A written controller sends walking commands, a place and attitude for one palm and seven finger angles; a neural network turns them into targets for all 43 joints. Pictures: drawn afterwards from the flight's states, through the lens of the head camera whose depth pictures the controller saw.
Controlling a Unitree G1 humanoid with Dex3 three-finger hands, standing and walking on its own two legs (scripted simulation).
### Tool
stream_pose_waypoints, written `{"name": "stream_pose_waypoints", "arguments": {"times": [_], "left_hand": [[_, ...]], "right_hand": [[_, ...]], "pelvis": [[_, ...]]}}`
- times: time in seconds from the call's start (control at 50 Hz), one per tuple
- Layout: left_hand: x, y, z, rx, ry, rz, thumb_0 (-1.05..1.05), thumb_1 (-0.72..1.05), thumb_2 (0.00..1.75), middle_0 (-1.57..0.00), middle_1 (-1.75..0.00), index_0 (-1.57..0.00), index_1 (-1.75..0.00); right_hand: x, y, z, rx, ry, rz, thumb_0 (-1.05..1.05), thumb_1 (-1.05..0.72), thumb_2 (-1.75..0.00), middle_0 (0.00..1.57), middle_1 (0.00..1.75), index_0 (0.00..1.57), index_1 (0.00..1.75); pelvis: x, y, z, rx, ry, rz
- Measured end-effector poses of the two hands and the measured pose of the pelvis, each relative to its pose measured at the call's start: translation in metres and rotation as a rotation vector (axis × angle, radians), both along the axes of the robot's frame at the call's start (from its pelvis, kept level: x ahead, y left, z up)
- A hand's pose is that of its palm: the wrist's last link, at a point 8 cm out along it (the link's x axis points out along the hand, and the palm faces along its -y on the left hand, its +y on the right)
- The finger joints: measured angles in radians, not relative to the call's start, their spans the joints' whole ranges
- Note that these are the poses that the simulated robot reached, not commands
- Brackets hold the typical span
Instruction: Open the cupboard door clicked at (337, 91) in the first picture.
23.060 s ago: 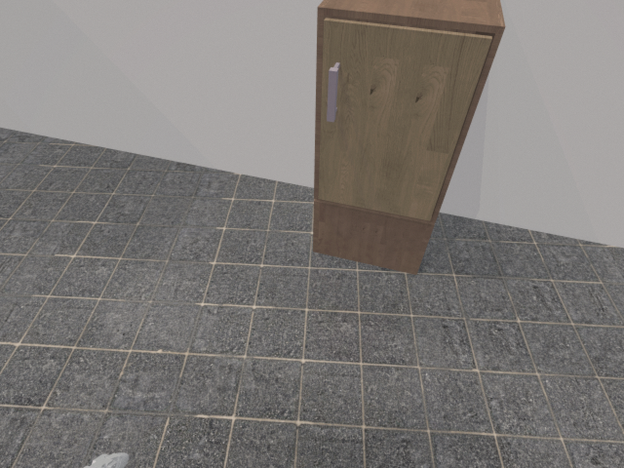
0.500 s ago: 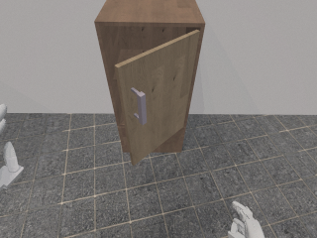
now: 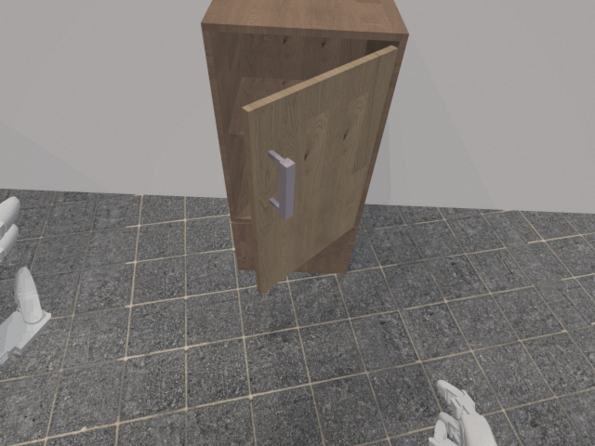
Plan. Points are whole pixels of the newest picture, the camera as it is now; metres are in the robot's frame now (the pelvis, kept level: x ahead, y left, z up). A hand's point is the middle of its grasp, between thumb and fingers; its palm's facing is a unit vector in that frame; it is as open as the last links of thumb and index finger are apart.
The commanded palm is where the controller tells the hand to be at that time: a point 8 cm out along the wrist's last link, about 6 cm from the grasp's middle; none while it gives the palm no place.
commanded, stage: let the arm hang, fingers relaxed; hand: left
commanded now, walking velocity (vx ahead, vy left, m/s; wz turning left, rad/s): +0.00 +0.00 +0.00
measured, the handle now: (279, 185) +0.58 +0.07 -0.02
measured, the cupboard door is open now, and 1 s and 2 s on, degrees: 43 43 43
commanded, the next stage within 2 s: look to check the result in 1.16 s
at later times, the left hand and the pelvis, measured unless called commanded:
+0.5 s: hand out of the picture -0.03 +0.16 -0.18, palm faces +0.04 -0.98 -0.19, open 7.2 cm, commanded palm none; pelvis -0.01 -0.02 +0.00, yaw +3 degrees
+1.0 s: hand out of the picture +0.06 +0.20 -0.16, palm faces +0.05 -0.96 -0.28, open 7.4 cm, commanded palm none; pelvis +0.00 -0.02 +0.00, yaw +3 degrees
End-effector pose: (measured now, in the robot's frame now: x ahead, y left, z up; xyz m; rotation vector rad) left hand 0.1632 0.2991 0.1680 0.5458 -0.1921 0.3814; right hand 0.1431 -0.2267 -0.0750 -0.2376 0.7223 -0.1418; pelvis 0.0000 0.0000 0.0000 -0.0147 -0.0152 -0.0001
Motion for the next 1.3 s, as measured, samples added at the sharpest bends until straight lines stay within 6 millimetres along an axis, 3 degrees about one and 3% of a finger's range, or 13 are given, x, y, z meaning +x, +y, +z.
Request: {"name": "stream_pose_waypoints", "arguments": {"times": [0.08, 0.12, 0.18, 0.22, 0.28, 0.34, 0.38, 0.5, 0.62, 0.8, 1.02, 1.14, 1.3], "left_hand": [[0.004, 0.001, -0.006, 0.012, 0.036, -0.019, 0.01, 0.89, 0.9, -0.21, -0.3, -0.21, -0.3], [0.014, 0.006, -0.048, -0.043, 0.21, -0.014, 0.0, 0.89, 0.9, -0.2, -0.3, -0.2, -0.3], [0.01, 0.006, -0.138, -0.186, 0.586, 0.052, 0.0, 0.9, 0.9, -0.2, -0.3, -0.2, -0.3], [-0.011, -0.008, -0.194, -0.272, 0.822, 0.081, 0.0, 0.9, 0.9, -0.2, -0.3, -0.2, -0.3], [-0.057, -0.04, -0.257, -0.398, 1.088, 0.09, 0.01, 0.9, 0.9, -0.2, -0.3, -0.19, -0.3], [-0.105, -0.075, -0.298, -0.52, 1.281, 0.094, 0.01, 0.91, 0.9, -0.2, -0.3, -0.2, -0.3], [-0.133, -0.088, -0.312, -0.577, 1.366, 0.13, 0.01, 0.93, 0.9, -0.2, -0.3, -0.2, -0.3], [-0.196, -0.085, -0.318, -0.624, 1.515, 0.251, 0.01, 0.95, 0.9, -0.21, -0.3, -0.2, -0.3], [-0.214, -0.066, -0.308, -0.595, 1.551, 0.346, 0.01, 0.92, 0.9, -0.2, -0.3, -0.2, -0.3], [-0.17, -0.046, -0.296, -0.538, 1.452, 0.347, 0.0, 0.91, 0.9, -0.2, -0.3, -0.2, -0.3], [-0.108, -0.059, -0.292, -0.526, 1.346, 0.25, 0.0, 0.91, 0.9, -0.2, -0.3, -0.2, -0.3], [-0.098, -0.067, -0.295, -0.537, 1.347, 0.225, 0.0, 0.9, 0.9, -0.2, -0.3, -0.2, -0.3], [-0.103, -0.068, -0.297, -0.544, 1.385, 0.246, 0.0, 0.9, 0.9, -0.2, -0.3, -0.2, -0.3]], "right_hand": [[0.003, -0.002, -0.004, 0.013, 0.002, 0.01, 0.01, -0.9, -0.9, 0.21, 0.3, 0.21, 0.3], [0.004, -0.008, -0.02, 0.03, 0.058, 0.042, 0.01, -0.9, -0.9, 0.21, 0.3, 0.21, 0.3], [0.001, -0.019, -0.043, 0.042, 0.148, 0.041, 0.01, -0.9, -0.9, 0.21, 0.3, 0.21, 0.3], [-0.008, -0.026, -0.052, 0.045, 0.193, 0.026, 0.01, -0.91, -0.9, 0.21, 0.3, 0.21, 0.3], [-0.029, -0.036, -0.056, 0.034, 0.276, 0.004, 0.01, -0.91, -0.9, 0.21, 0.3, 0.21, 0.3], [-0.058, -0.045, -0.056, 0.002, 0.387, -0.009, 0.01, -0.91, -0.9, 0.2, 0.3, 0.2, 0.3], [-0.077, -0.051, -0.056, -0.017, 0.464, -0.02, 0.01, -0.91, -0.9, 0.2, 0.3, 0.2, 0.3], [-0.122, -0.059, -0.059, -0.03, 0.637, -0.048, 0.01, -0.91, -0.9, 0.2, 0.3, 0.2, 0.3], [-0.14, -0.053, -0.067, 0.001, 0.69, -0.063, 0.01, -0.91, -0.9, 0.2, 0.3, 0.2, 0.3], [-0.13, -0.038, -0.074, 0.051, 0.671, -0.05, 0.01, -0.91, -0.9, 0.2, 0.3, 0.2, 0.3], [-0.094, -0.042, -0.069, 0.046, 0.594, -0.042, 0.0, -0.91, -0.9, 0.2, 0.3, 0.2, 0.3], [-0.079, -0.05, -0.064, 0.024, 0.575, -0.042, 0.0, -0.91, -0.9, 0.2, 0.3, 0.2, 0.3], [-0.067, -0.06, -0.059, -0.001, 0.578, -0.043, 0.0, -0.91, -0.9, 0.2, 0.3, 0.2, 0.3]], "pelvis": [[0.001, 0.001, -0.001, -0.005, 0.012, 0.01], [-0.001, 0.003, -0.004, -0.003, 0.024, 0.028], [-0.005, 0.005, -0.01, 0.01, 0.028, 0.033], [-0.007, 0.002, -0.012, 0.016, 0.02, 0.029], [-0.008, -0.005, -0.012, 0.02, 0.006, 0.031], [-0.01, -0.012, -0.011, 0.019, -0.006, 0.039], [-0.012, -0.017, -0.009, 0.014, -0.007, 0.044], [-0.014, -0.025, -0.005, 0.002, -0.005, 0.058], [-0.012, -0.025, -0.003, 0.0, -0.012, 0.061], [-0.008, -0.024, -0.001, 0.009, -0.014, 0.06], [0.003, -0.025, 0.002, 0.017, -0.02, 0.056], [0.008, -0.027, 0.003, 0.016, -0.018, 0.054], [0.016, -0.029, 0.005, 0.015, -0.014, 0.053]]}}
